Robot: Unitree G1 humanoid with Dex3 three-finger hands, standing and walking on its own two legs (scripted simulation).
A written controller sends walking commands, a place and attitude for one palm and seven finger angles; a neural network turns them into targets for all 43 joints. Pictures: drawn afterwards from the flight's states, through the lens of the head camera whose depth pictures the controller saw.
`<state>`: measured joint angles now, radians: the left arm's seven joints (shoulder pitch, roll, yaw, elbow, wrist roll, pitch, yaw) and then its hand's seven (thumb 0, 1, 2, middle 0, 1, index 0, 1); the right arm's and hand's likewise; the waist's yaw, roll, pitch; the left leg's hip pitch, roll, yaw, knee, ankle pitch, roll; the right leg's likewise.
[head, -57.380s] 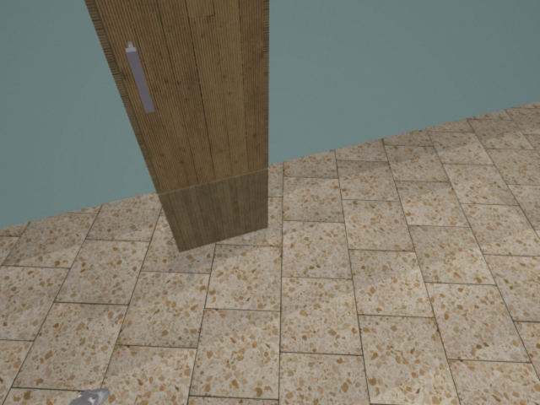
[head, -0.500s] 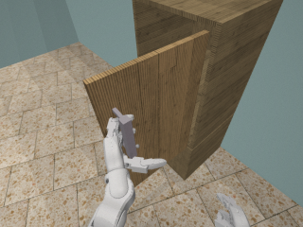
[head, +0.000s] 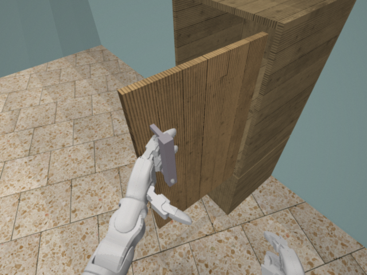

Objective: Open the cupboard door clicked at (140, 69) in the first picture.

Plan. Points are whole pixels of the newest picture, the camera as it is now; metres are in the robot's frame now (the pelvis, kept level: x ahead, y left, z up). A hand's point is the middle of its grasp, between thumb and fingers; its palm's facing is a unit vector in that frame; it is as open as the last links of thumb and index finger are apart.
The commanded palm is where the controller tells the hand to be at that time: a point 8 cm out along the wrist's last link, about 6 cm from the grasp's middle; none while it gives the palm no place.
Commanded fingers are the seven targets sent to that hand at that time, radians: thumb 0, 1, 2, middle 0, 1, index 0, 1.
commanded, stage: slide the hand sideways off the handle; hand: left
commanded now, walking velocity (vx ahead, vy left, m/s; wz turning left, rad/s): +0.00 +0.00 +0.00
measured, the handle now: (163, 156) +0.34 +0.07 +0.09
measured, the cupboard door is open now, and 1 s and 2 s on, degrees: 87 89 89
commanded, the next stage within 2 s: draw the hand back to the body in 1.02 s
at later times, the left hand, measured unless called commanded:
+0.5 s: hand (166, 194) +0.25 +0.06 +0.09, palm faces -0.14 -0.99 -0.01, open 16.2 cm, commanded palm +0.22 +0.12 +0.09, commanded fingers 0.00 -0.50 0.30 -0.15 -0.30 -0.15 -0.30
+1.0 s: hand (129, 215) +0.21 +0.12 +0.09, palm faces -0.07 -1.00 -0.04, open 16.2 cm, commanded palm +0.18 +0.18 +0.09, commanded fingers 0.00 -0.50 0.30 -0.15 -0.30 -0.15 -0.30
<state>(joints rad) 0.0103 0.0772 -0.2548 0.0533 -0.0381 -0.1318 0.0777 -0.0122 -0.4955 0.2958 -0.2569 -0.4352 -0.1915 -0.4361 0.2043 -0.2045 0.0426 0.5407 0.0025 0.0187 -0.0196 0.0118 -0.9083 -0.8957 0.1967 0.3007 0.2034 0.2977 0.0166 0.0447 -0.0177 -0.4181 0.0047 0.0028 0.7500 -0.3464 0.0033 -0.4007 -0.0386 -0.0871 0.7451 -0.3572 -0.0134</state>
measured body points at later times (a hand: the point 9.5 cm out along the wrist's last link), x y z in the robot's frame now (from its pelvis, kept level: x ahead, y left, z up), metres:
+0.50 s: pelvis +0.03 -0.01 +0.00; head +0.04 -0.02 +0.45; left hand +0.25 +0.11 +0.09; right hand +0.20 -0.22 -0.08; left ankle +0.03 +0.12 -0.71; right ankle +0.02 -0.11 -0.71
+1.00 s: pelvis +0.03 -0.02 -0.02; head +0.04 -0.04 +0.43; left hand +0.21 +0.17 +0.09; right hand +0.21 -0.25 -0.09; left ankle +0.03 +0.12 -0.71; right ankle +0.02 -0.11 -0.71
